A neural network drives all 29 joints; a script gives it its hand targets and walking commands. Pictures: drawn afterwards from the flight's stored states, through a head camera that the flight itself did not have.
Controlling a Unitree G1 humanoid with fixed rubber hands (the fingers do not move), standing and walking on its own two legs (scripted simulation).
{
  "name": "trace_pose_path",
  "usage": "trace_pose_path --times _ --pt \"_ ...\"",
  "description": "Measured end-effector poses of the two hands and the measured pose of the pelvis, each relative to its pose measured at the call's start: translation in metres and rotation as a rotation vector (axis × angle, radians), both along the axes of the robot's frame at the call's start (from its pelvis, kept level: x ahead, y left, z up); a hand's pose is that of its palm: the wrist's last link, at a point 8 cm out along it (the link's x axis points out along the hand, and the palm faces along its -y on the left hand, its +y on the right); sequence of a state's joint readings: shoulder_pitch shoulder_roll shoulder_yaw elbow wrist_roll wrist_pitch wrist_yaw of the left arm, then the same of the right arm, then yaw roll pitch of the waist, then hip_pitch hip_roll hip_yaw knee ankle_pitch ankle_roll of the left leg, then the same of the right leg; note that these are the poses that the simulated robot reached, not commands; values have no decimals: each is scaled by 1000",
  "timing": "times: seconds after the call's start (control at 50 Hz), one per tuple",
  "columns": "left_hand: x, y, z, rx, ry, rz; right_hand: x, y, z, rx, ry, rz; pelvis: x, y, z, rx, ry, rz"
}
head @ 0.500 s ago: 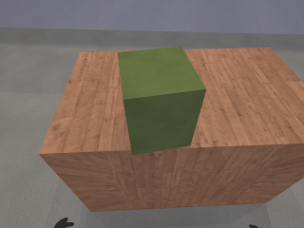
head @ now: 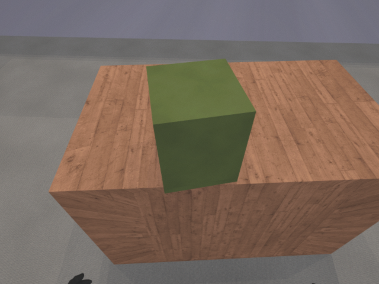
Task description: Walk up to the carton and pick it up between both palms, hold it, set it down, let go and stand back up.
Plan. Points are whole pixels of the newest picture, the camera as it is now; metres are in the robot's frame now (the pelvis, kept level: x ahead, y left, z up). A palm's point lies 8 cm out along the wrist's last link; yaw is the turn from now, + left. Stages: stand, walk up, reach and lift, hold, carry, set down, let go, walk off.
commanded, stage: stand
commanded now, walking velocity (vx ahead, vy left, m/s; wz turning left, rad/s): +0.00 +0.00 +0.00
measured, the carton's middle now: (194, 127) +0.48 +0.01 +0.06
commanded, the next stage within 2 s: walk up in 1.60 s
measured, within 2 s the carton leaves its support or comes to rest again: neither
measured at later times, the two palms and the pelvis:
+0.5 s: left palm out of the picture +0.10 +0.28 -0.10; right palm out of the picture +0.08 -0.28 -0.11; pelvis +0.00 +0.00 +0.00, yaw +0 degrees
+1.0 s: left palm out of the picture +0.10 +0.28 -0.10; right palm out of the picture +0.08 -0.28 -0.12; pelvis +0.00 +0.00 +0.00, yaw +0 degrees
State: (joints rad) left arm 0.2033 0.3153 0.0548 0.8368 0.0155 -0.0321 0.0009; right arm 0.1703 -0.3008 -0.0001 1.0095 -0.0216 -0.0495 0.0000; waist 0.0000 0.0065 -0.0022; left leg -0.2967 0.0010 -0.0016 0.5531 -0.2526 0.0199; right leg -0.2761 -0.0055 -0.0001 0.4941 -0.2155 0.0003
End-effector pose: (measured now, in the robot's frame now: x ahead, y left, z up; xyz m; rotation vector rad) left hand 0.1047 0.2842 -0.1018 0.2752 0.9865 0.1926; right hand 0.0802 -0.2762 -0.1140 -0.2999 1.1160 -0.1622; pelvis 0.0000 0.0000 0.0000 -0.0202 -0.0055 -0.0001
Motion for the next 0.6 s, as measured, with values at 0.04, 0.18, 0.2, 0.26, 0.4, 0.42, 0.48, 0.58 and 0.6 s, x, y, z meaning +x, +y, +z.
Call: trace_pose_path --times 0.04,0.18,0.2,0.26,0.4,0.42,0.48,0.58,0.6 --pt "0 0 0 0 1 0 0 0 0 0 1 0 0 0 0 0 0 0" --pt "1 0 1 0 -1 2 1 0 1 0 -3 0 1 0 1 0 -4 0" --pt "1 0 1 1 -1 2 1 0 1 0 -3 0 1 0 1 0 -5 0" --pt "0 1 1 1 -2 2 1 0 1 1 -4 0 1 0 1 0 -6 0" --pt "-1 0 1 2 -1 3 0 0 0 1 -2 -1 1 0 1 1 -6 0" --pt "-1 0 2 2 -1 3 0 -1 0 2 -1 -1 1 -1 1 1 -6 0" --pt "-1 0 2 3 0 3 0 -1 0 2 -1 -1 0 -1 1 1 -6 0" --pt "-1 0 2 4 2 4 0 -1 0 3 0 -1 1 -1 1 2 -6 1" --pt "-1 0 2 4 3 4 0 -1 0 4 0 -1 1 -2 1 2 -5 1"
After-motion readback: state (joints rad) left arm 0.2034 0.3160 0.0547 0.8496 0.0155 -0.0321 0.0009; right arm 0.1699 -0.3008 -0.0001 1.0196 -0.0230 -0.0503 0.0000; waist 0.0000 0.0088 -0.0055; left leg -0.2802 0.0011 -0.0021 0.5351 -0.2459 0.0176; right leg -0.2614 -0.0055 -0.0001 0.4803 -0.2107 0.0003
